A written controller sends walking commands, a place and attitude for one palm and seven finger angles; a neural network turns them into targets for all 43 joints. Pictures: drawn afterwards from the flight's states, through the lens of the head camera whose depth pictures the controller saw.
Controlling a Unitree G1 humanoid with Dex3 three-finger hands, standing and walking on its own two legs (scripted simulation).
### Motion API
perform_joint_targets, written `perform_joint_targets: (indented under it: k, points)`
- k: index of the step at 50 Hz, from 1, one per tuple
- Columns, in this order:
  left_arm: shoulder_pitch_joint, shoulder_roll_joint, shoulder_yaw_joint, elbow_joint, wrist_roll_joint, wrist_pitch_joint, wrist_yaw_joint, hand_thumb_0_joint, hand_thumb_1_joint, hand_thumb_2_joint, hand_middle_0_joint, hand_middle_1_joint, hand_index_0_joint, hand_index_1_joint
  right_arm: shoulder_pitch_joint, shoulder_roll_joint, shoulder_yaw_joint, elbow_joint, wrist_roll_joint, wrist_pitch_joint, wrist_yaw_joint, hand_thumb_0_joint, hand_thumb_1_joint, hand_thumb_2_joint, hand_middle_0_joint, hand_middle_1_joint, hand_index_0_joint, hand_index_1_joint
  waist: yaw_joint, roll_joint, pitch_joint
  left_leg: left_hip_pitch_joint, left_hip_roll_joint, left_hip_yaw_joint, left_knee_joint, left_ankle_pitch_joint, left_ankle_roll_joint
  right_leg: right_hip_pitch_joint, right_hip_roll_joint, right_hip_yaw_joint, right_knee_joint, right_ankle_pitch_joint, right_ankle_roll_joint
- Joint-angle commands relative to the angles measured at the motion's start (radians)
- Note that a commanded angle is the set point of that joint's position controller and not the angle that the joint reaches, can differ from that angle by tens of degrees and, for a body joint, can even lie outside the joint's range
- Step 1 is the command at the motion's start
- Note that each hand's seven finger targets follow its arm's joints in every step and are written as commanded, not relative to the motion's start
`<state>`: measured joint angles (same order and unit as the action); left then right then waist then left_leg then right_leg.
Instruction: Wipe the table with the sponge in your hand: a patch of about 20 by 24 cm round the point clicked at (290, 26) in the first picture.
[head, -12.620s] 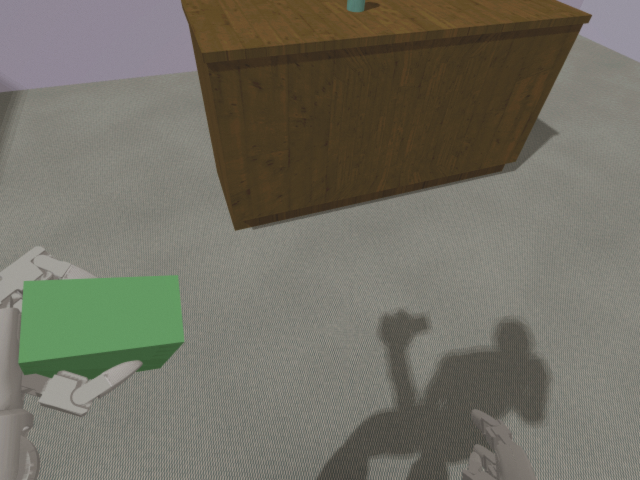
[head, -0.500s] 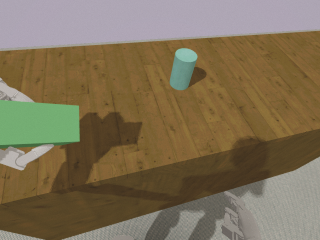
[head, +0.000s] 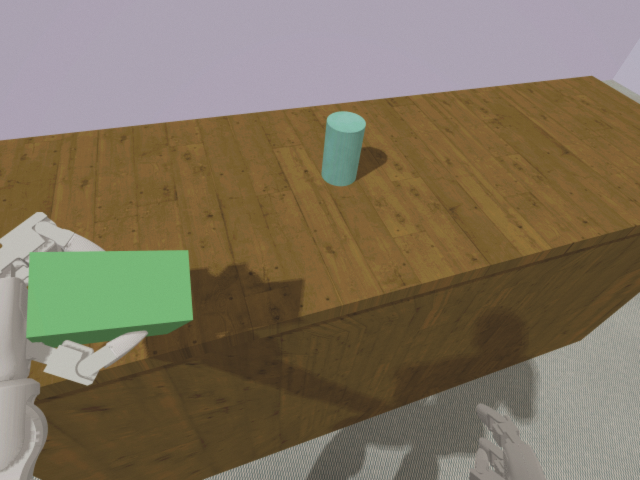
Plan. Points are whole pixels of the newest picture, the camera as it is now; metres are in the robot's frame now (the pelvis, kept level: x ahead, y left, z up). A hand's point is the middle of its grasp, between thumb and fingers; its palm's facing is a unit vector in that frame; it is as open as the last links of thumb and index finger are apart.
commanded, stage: come to a stop and stand still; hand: left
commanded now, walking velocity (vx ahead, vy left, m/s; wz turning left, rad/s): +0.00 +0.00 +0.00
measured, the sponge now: (134, 299) +0.24 +0.21 +0.15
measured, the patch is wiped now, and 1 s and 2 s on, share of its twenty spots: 0.00 0.00 0.00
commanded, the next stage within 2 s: look again from close up in 0.74 s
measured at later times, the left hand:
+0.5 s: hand (83, 264) +0.26 +0.27 +0.17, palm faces +0.41 -0.84 -0.34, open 10.0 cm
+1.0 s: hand (92, 268) +0.26 +0.26 +0.16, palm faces +0.41 -0.84 -0.36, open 10.0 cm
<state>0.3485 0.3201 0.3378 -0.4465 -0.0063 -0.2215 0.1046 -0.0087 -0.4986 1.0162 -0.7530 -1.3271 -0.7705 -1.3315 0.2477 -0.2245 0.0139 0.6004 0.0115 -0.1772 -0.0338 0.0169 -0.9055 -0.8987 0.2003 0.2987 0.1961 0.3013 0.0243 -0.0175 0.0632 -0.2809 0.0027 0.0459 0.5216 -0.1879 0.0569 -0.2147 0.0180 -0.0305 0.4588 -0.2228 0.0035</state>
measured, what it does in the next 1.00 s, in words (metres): shifts its weight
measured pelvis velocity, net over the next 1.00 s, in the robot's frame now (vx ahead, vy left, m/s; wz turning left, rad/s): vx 0.05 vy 0.00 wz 0.03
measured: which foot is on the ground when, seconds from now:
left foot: down 0.00-1.00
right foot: down 0.00-1.00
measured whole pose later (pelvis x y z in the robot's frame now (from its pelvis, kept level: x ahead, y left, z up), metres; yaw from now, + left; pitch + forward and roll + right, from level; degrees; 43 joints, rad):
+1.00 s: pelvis +0.05 +0.00 +0.01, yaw +2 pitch -1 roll -2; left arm 0.44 0.35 0.35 -0.50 -0.04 -0.18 0.11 -0.01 -0.50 1.02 -0.75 -1.33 -0.77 -1.33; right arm 0.19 -0.19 0.02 0.57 0.02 -0.10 -0.03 0.01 -0.91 -0.90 0.20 0.30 0.20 0.30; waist 0.02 -0.02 0.07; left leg -0.22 -0.03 0.02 0.47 -0.23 0.06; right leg -0.14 0.00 -0.02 0.38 -0.22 0.02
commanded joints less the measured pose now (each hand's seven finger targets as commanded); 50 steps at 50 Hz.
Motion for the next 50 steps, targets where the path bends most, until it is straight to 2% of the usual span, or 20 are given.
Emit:
perform_joint_targets:
  k: [1, 4, 5, 9, 10, 13, 14, 17, 24, 25, 29, 30, 34, 35, 39, 40, 44, 45, 49, 50]
  points:
    - [-0.017, 0.188, 0.126, -0.148, -0.005, -0.061, 0.012, 0.000, 0.100, 1.300, -1.200, -1.600, -1.200, -1.600, -0.119, -0.101, -0.052, -0.173, 0.002, -0.052, 0.000, 0.000, -0.900, -0.900, 0.200, 0.300, 0.200, 0.300, 0.002, 0.079, -0.050, -0.153, 0.077, -0.121, -0.224, -0.428, -0.016, 0.069, -0.020, 0.056, -0.071, -0.209, -0.017]
    - [-0.009, 0.214, 0.159, -0.140, -0.014, -0.059, 0.006, 0.000, 0.100, 1.300, -1.200, -1.600, -1.200, -1.600, -0.119, -0.098, -0.050, -0.166, -0.001, -0.039, 0.003, 0.000, -0.900, -0.900, 0.200, 0.300, 0.200, 0.300, -0.003, 0.026, -0.026, -0.102, 0.062, -0.109, -0.192, -0.381, -0.030, -0.001, -0.019, 0.062, -0.123, -0.230, -0.017]
    - [-0.034, 0.195, 0.141, -0.165, -0.015, -0.064, 0.003, 0.000, 0.100, 1.300, -1.200, -1.600, -1.200, -1.600, -0.115, -0.098, -0.050, -0.168, -0.002, -0.040, 0.003, 0.000, -0.900, -0.900, 0.200, 0.300, 0.200, 0.300, -0.011, 0.018, -0.043, -0.096, 0.066, -0.124, -0.195, -0.373, -0.024, 0.019, -0.024, 0.062, -0.118, -0.208, -0.016]
    - [-0.073, 0.198, 0.128, -0.252, -0.012, -0.074, 0.003, 0.000, 0.100, 1.300, -1.200, -1.600, -1.200, -1.600, -0.130, -0.099, -0.044, -0.168, 0.004, -0.063, 0.008, 0.000, -0.900, -0.900, 0.200, 0.300, 0.200, 0.300, -0.006, 0.131, -0.099, -0.028, 0.091, -0.146, -0.244, -0.307, -0.021, 0.063, -0.002, 0.042, -0.054, -0.084, -0.008]
    - [-0.079, 0.178, 0.108, -0.252, -0.006, -0.077, 0.004, 0.000, 0.100, 1.300, -1.200, -1.600, -1.200, -1.600, -0.122, -0.106, -0.048, -0.166, 0.003, -0.069, 0.007, 0.000, -0.900, -0.900, 0.200, 0.300, 0.200, 0.300, -0.008, 0.149, -0.113, -0.045, 0.110, -0.177, -0.268, -0.338, -0.013, 0.092, -0.003, 0.037, -0.025, -0.065, -0.006]
    - [-0.088, 0.180, 0.100, -0.264, 0.003, -0.072, 0.011, 0.000, 0.100, 1.300, -1.200, -1.600, -1.200, -1.600, -0.121, -0.096, -0.045, -0.166, 0.003, -0.074, 0.010, 0.000, -0.900, -0.900, 0.200, 0.300, 0.200, 0.300, 0.001, 0.128, -0.117, -0.061, 0.123, -0.177, -0.266, -0.338, -0.005, 0.125, -0.017, 0.051, -0.025, -0.024, -0.007]
    - [-0.082, 0.200, 0.120, -0.272, 0.003, -0.072, 0.014, 0.000, 0.100, 1.300, -1.200, -1.600, -1.200, -1.600, -0.132, -0.095, -0.041, -0.162, 0.003, -0.076, 0.012, 0.000, -0.900, -0.900, 0.200, 0.300, 0.200, 0.300, 0.003, 0.120, -0.124, -0.037, 0.110, -0.160, -0.247, -0.288, -0.011, 0.120, -0.013, 0.051, -0.041, -0.001, -0.006]
    - [-0.088, 0.174, 0.097, -0.250, -0.003, -0.071, 0.016, 0.000, 0.100, 1.300, -1.200, -1.600, -1.200, -1.600, -0.111, -0.099, -0.048, -0.151, -0.001, -0.071, 0.013, 0.000, -0.900, -0.900, 0.200, 0.300, 0.200, 0.300, -0.004, 0.057, -0.134, 0.021, 0.079, -0.136, -0.182, -0.111, -0.027, 0.108, -0.038, 0.072, -0.078, 0.086, -0.019]
    - [-0.006, 0.202, 0.134, -0.244, -0.021, -0.056, 0.016, 0.000, 0.100, 1.300, -1.200, -1.600, -1.200, -1.600, -0.136, -0.093, -0.049, -0.159, 0.007, -0.037, 0.017, 0.000, -0.900, -0.900, 0.200, 0.300, 0.200, 0.300, -0.002, 0.087, -0.179, 0.126, 0.075, -0.115, -0.135, 0.227, -0.056, 0.111, -0.042, 0.045, -0.055, 0.218, -0.017]
    - [0.000, 0.169, 0.102, -0.241, -0.025, -0.058, 0.010, 0.000, 0.100, 1.300, -1.200, -1.600, -1.200, -1.600, -0.127, -0.092, -0.048, -0.162, 0.005, -0.027, 0.018, 0.000, -0.900, -0.900, 0.200, 0.300, 0.200, 0.300, -0.005, 0.094, -0.163, 0.110, 0.082, -0.124, -0.138, 0.251, -0.058, 0.114, -0.046, 0.032, -0.056, 0.216, -0.018]
    - [0.042, 0.223, 0.158, -0.292, -0.032, -0.053, 0.016, 0.000, 0.100, 1.300, -1.200, -1.600, -1.200, -1.600, -0.148, -0.095, -0.053, -0.178, 0.010, -0.009, 0.015, 0.000, -0.900, -0.900, 0.200, 0.300, 0.200, 0.300, -0.002, 0.112, -0.203, 0.154, 0.084, -0.108, -0.122, 0.323, -0.064, 0.119, -0.046, 0.033, -0.047, 0.240, -0.016]
    - [0.051, 0.189, 0.127, -0.291, -0.035, -0.054, 0.012, 0.000, 0.100, 1.300, -1.200, -1.600, -1.200, -1.600, -0.136, -0.088, -0.051, -0.181, 0.007, 0.000, 0.015, 0.000, -0.900, -0.900, 0.200, 0.300, 0.200, 0.300, -0.006, 0.100, -0.194, 0.140, 0.090, -0.117, -0.117, 0.340, -0.060, 0.127, -0.053, 0.023, -0.057, 0.251, -0.018]
    - [0.065, 0.218, 0.158, -0.295, -0.041, -0.045, 0.018, 0.000, 0.100, 1.300, -1.200, -1.600, -1.200, -1.600, -0.146, -0.096, -0.054, -0.186, 0.013, 0.011, 0.009, 0.000, -0.900, -0.900, 0.200, 0.300, 0.200, 0.300, -0.006, 0.100, -0.195, 0.142, 0.084, -0.111, -0.120, 0.323, -0.064, 0.130, -0.053, 0.036, -0.055, 0.259, -0.018]
    - [0.054, 0.184, 0.122, -0.289, -0.043, -0.046, 0.015, 0.000, 0.100, 1.300, -1.200, -1.600, -1.200, -1.600, -0.137, -0.094, -0.053, -0.188, 0.010, 0.015, 0.008, 0.000, -0.900, -0.900, 0.200, 0.300, 0.200, 0.300, -0.010, 0.109, -0.180, 0.127, 0.090, -0.115, -0.127, 0.304, -0.062, 0.131, -0.060, 0.028, -0.059, 0.244, -0.019]
    - [0.043, 0.211, 0.145, -0.275, -0.040, -0.038, 0.023, 0.000, 0.100, 1.300, -1.200, -1.600, -1.200, -1.600, -0.150, -0.100, -0.055, -0.187, 0.013, 0.017, 0.002, 0.000, -0.900, -0.900, 0.200, 0.300, 0.200, 0.300, -0.007, 0.099, -0.172, 0.122, 0.088, -0.116, -0.143, 0.217, -0.056, 0.127, -0.059, 0.043, -0.070, 0.222, -0.018]
    - [0.035, 0.176, 0.109, -0.263, -0.042, -0.038, 0.020, 0.000, 0.100, 1.300, -1.200, -1.600, -1.200, -1.600, -0.140, -0.094, -0.051, -0.189, 0.010, 0.021, 0.001, 0.000, -0.900, -0.900, 0.200, 0.300, 0.200, 0.300, -0.010, 0.087, -0.160, 0.104, 0.091, -0.125, -0.148, 0.194, -0.052, 0.132, -0.068, 0.036, -0.078, 0.215, -0.018]
    - [0.027, 0.215, 0.141, -0.272, -0.038, -0.034, 0.029, 0.000, 0.100, 1.300, -1.200, -1.600, -1.200, -1.600, -0.157, -0.100, -0.053, -0.186, 0.011, 0.018, -0.004, 0.000, -0.900, -0.900, 0.200, 0.300, 0.200, 0.300, -0.006, 0.078, -0.165, 0.103, 0.087, -0.123, -0.157, 0.116, -0.041, 0.135, -0.068, 0.053, -0.089, 0.199, -0.017]
    - [0.026, 0.169, 0.098, -0.267, -0.041, -0.035, 0.024, 0.000, 0.100, 1.300, -1.200, -1.600, -1.200, -1.600, -0.144, -0.093, -0.052, -0.188, 0.009, 0.021, -0.003, 0.000, -0.900, -0.900, 0.200, 0.300, 0.200, 0.300, -0.011, 0.069, -0.162, 0.098, 0.085, -0.128, -0.155, 0.113, -0.039, 0.141, -0.077, 0.051, -0.093, 0.205, -0.022]
    - [0.034, 0.212, 0.140, -0.269, -0.039, -0.031, 0.032, 0.000, 0.100, 1.300, -1.200, -1.600, -1.200, -1.600, -0.158, -0.099, -0.054, -0.186, 0.010, 0.020, -0.006, 0.000, -0.900, -0.900, 0.200, 0.300, 0.200, 0.300, -0.008, 0.067, -0.157, 0.091, 0.080, -0.127, -0.162, 0.079, -0.037, 0.134, -0.074, 0.061, -0.100, 0.186, -0.021]
    - [0.042, 0.174, 0.108, -0.249, -0.042, -0.031, 0.027, 0.000, 0.100, 1.300, -1.200, -1.600, -1.200, -1.600, -0.148, -0.090, -0.050, -0.185, 0.009, 0.024, -0.006, 0.000, -0.900, -0.900, 0.200, 0.300, 0.200, 0.300, -0.010, 0.055, -0.148, 0.083, 0.083, -0.132, -0.162, 0.070, -0.034, 0.136, -0.082, 0.057, -0.106, 0.182, -0.023]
